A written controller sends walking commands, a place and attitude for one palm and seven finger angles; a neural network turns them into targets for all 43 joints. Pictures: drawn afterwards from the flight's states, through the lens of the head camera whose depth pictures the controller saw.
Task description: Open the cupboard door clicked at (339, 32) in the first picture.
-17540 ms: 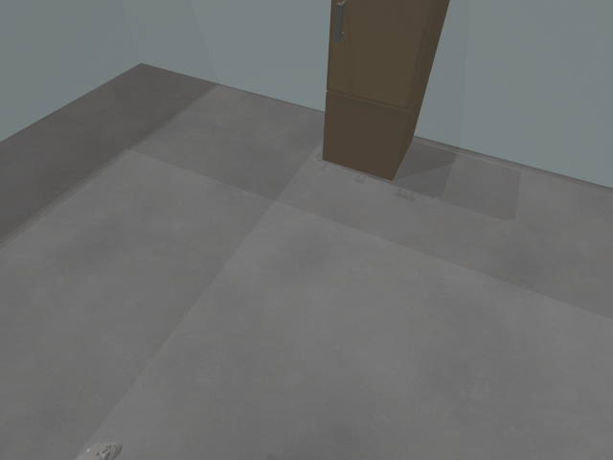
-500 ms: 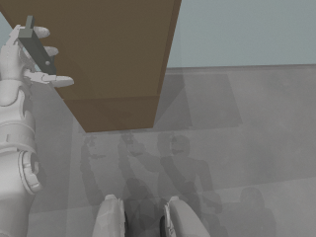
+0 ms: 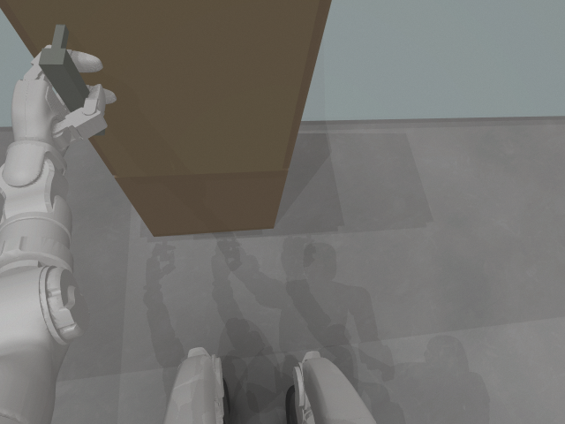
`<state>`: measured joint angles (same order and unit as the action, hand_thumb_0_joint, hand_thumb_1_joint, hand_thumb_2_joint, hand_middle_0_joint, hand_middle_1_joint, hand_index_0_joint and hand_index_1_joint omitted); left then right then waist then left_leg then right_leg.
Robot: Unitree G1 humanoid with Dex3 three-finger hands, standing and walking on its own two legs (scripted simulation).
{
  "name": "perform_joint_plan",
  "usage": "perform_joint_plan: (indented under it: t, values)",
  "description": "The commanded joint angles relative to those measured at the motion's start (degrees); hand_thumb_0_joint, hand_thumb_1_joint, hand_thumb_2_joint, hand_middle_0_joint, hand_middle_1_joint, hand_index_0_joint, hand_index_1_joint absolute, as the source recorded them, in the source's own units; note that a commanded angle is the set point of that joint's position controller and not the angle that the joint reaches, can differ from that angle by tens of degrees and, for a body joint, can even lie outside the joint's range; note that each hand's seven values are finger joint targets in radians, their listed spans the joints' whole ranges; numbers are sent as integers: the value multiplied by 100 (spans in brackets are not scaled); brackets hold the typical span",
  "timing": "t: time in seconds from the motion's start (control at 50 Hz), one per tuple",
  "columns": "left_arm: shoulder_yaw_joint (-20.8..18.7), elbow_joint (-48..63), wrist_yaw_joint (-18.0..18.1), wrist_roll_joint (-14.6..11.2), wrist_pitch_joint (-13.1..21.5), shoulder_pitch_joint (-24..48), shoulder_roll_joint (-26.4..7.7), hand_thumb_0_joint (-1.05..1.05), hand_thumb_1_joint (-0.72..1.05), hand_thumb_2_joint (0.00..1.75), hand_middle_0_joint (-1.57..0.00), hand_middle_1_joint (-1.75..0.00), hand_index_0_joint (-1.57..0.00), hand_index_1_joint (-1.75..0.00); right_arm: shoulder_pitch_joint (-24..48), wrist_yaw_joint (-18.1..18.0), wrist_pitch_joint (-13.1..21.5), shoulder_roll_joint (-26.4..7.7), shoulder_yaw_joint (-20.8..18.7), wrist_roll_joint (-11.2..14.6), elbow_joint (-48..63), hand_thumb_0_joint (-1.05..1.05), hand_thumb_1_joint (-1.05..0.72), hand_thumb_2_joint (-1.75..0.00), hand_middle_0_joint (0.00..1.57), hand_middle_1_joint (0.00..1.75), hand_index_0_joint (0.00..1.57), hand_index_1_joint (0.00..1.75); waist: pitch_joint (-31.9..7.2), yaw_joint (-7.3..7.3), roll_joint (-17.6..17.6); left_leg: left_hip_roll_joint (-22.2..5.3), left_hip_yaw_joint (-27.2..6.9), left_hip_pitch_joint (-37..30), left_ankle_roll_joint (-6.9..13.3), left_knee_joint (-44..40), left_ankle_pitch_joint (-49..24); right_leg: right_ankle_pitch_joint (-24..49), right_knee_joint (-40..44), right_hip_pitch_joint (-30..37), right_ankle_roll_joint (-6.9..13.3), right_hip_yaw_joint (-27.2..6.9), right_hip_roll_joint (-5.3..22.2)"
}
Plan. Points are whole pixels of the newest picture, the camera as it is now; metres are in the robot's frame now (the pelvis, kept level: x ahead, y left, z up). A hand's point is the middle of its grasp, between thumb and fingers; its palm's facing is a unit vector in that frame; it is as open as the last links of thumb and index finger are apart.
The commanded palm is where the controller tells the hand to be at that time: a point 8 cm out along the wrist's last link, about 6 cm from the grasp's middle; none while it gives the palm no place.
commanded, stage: pull the door open along its arc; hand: left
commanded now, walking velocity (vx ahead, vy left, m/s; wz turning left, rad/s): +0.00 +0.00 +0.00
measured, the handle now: (79, 83) +0.56 +0.24 +0.06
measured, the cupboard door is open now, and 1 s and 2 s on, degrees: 0 38 50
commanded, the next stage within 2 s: open thumb and fingers to let go in 1.14 s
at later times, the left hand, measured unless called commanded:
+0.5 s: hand (104, 153) +0.45 +0.20 +0.06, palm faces +0.04 -1.00 -0.01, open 6.0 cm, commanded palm +0.40 +0.24 +0.06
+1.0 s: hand (183, 237) +0.34 +0.10 +0.06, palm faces +0.45 -0.90 +0.01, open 6.1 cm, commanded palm +0.28 +0.12 +0.06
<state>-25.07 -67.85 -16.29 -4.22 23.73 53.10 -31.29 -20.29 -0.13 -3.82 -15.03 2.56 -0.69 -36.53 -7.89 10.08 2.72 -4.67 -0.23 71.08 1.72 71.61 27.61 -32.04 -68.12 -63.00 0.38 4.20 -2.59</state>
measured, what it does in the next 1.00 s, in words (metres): stands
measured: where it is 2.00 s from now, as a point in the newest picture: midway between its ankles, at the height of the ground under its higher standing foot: outside the picture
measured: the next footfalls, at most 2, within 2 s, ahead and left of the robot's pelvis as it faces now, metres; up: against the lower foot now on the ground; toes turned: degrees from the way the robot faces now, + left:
none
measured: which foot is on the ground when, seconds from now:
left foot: down 0.00-1.00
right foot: down 0.00-1.00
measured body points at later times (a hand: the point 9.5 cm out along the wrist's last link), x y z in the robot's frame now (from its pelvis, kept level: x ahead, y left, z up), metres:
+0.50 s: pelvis +0.02 +0.00 +0.02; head +0.14 +0.01 +0.45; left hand +0.45 +0.25 +0.06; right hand +0.05 -0.26 -0.10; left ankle +0.04 +0.10 -0.63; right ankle +0.00 -0.12 -0.63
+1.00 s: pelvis +0.03 -0.03 +0.03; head +0.10 -0.03 +0.48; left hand +0.31 +0.14 +0.06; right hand +0.21 -0.24 -0.08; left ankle +0.04 +0.10 -0.63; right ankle +0.00 -0.12 -0.63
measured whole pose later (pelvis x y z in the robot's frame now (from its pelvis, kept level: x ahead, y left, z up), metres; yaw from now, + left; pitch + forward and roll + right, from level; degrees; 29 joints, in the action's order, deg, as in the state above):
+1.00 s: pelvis +0.03 -0.03 +0.03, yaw +4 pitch +18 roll -1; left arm 3.8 -19.1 27.9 2.4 24.3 0.9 3.5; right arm -11.1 3.0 -3.1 -10.3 -0.4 -3.8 -31.9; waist -10.3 0.5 1.5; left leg -2.5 0.0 53.2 -1.0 62.9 27.3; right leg -34.3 -63.1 -46.5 2.6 4.2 -0.8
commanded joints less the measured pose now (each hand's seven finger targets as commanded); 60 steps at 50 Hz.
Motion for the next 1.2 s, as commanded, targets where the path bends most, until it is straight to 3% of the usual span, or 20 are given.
perform_joint_plan:
  t: [0.0, 0.08, 0.1, 0.16, 0.26, 0.36, 0.46, 0.48, 0.5, 0.54, 0.58, 0.6, 0.64, 0.68, 0.74, 0.88, 1.02, 1.1, 1.16, 1.18]
  values:
    - [-153, 1074, 138, -87, 339, 2593, -1700, 0, 90, 90, -40, -135, -40, -135, -1071, -80, 64, -1126, -365, -28, 185, 0, -90, -90, 20, 30, 20, 30, -2713, 163, 784, 146, -516, -3124, 27, -618, -1883, 1539, 849, 197, 90, -147, -167]
    - [-247, 1272, 125, -121, 401, 2651, -1792, 0, 90, 90, -40, -135, -40, -135, -1067, -78, 81, -1132, -380, -34, 201, 0, -90, -90, 20, 30, 20, 30, -3018, 113, 877, 149, -516, -3274, 26, -596, -1995, 1612, 830, 271, 96, -163, -167]
    - [22, 1207, 102, -154, 371, 2378, -1343, 0, 90, 90, -40, -135, -40, -135, -1046, -55, 86, -1071, -384, -21, 243, 0, -90, -90, 20, 30, 20, 30, -2967, 85, 847, 168, -507, -3304, 15, -641, -1950, 1575, 856, 279, 104, -148, -176]
    - [-81, 1441, 96, -226, 394, 1948, -1385, 0, 90, 90, -40, -135, -40, -135, -995, -29, 81, -1096, -401, -12, 299, 0, -90, -90, 20, 30, 20, 30, -3068, -76, 901, 166, -466, -3384, 7, -719, -1977, 1633, 873, 419, 110, -151, -167]
    - [-23, 1947, 66, -344, 361, 982, -1116, 0, 90, 90, -40, -135, -40, -135, -886, 4, 34, -1029, -454, 59, 439, 0, -90, -90, 20, 30, 20, 30, -3150, -270, 594, 224, -322, -3348, 29, -842, -2135, 2036, 957, 998, 88, -190, -167]
    - [221, 2667, 69, -540, 317, -360, -564, 0, 90, 90, -40, -135, -40, -135, -680, 51, 16, -949, -518, 140, 630, 0, -90, -90, 20, 30, 20, 30, -2906, -433, 291, 293, -166, -3269, 37, -1026, -2238, 2474, 1092, 1510, 70, -206, -159]
    - [528, 3688, 172, -773, 322, -1774, 81, 0, 90, 90, -40, -135, -40, -135, -419, 118, 74, -864, -572, 194, 837, 0, -90, -90, 20, 30, 20, 30, -2680, -612, 247, 337, -83, -3500, 7, -1210, -2553, 2893, 1167, 1810, 68, -158, -136]
    - [-348, 3985, 1112, -1244, 312, -1899, 328, 0, 90, 90, -40, -135, -40, -135, -243, 88, 150, -678, -578, 121, 872, 0, -90, -90, 20, 30, 20, 30, -2603, -1106, 84, 342, -3, -3283, -59, -1296, -2499, 2786, 1213, 1965, 28, -104, -116]
    - [203, 3959, 1586, -1071, 247, -2305, 891, 0, 90, 90, -40, -135, -40, -135, -189, 129, 203, -656, -562, 87, 886, 0, -90, -90, 20, 30, 20, 30, -2356, -885, 71, 345, 12, -3219, -86, -1345, -2364, 2683, 1221, 1876, 0, -80, -119]
    - [231, 4265, 2395, -772, 298, -2549, 1008, 0, 90, 90, -40, -135, -40, -135, -184, 194, 225, -647, -563, -12, 835, 0, -90, -90, 20, 30, 20, 30, -2171, -927, -67, 335, -22, -3132, -115, -1339, -2430, 2691, 1135, 1877, 31, -44, -107]
    - [500, 4671, 3119, -334, 359, -2795, 1326, 0, 90, 90, -40, -135, -40, -135, -97, 268, 198, -570, -581, -140, 866, 0, -90, -90, 20, 30, 20, 30, -2359, -967, 105, 343, 19, -3285, -140, -1315, -2667, 2897, 1033, 1963, 35, -85, -58]
    - [767, 4846, 3391, -122, 372, -2896, 1572, 0, 90, 90, -40, -135, -40, -135, -55, 311, 175, -536, -574, -181, 886, 0, -90, -90, 20, 30, 20, 30, -2384, -946, 171, 338, 6, -3373, -152, -1302, -2776, 2966, 997, 1957, 54, -79, -45]
    - [1150, 5040, 3793, 226, 388, -3049, 1862, 0, 90, 90, -40, -135, -40, -135, 3, 340, 133, -525, -606, -254, 912, 0, -90, -90, 20, 30, 20, 30, -2357, -840, -206, 327, -38, -3387, -132, -1251, -2804, 3054, 1003, 2013, 57, -86, -57]
    - [1555, 5314, 4091, 352, 403, -3256, 2362, 0, 90, 90, -40, -135, -40, -135, 170, 352, 122, -437, -621, -279, 952, 0, -90, -90, 20, 30, 20, 30, -2438, -878, -180, 367, 22, -3450, -132, -1269, -2766, 3225, 1067, 2231, 56, -120, -20]
    - [1996, 5528, 4213, 522, 428, -3401, 2624, 0, 90, 90, -40, -135, -40, -135, 331, 309, 139, -409, -629, -308, 972, 0, -90, -90, 20, 30, 20, 30, -2279, -792, -467, 386, 4, -3363, -103, -1258, -2548, 3275, 1161, 2327, 53, -157, -3]
    - [2929, 6129, 4285, 747, 565, -4148, 3325, 0, 90, 90, -40, -135, -40, -135, 763, 266, 247, -233, -582, -318, 1067, 0, -90, -90, 20, 30, 20, 30, -2062, -855, -259, 442, 21, -3503, -90, -1344, -2189, 3067, 1312, 2371, 70, -193, 95]
    - [3644, 6516, 4516, 967, 474, -4953, 3875, 0, 90, 90, -40, -135, -40, -135, 1017, 245, 443, -116, -514, -332, 1217, 0, -90, -90, 20, 30, 20, 30, -1870, -844, -475, 493, -3, -3329, -75, -1352, -1796, 2919, 1430, 2393, 24, -273, 211]
    - [3901, 6733, 4564, 1109, 326, -5536, 4051, 0, 90, 90, -40, -135, -40, -135, 1088, 203, 586, -61, -468, -345, 1316, 0, -90, -90, 20, 30, 20, 30, -1744, -864, -750, 513, -25, -3155, -79, -1341, -1627, 2984, 1495, 2476, -19, -352, 294]
    - [4106, 7032, 4601, 1221, 221, -5994, 4185, 0, 90, 90, -40, -135, -40, -135, 1150, 185, 689, -4, -430, -334, 1393, 0, -90, -90, 20, 30, 20, 30, -1772, -912, -632, 526, -28, -3143, -85, -1334, -1618, 3021, 1504, 2539, -10, -394, 328]
    - [4036, 7099, 4650, 1209, 192, -5756, 4101, 0, 90, 90, -40, -135, -40, -135, 1127, 167, 710, -10, -421, -331, 1358, 0, -90, -90, 20, 30, 20, 30, -1731, -861, -661, 522, -43, -3131, -89, -1307, -1589, 3011, 1507, 2488, -23, -400, 337]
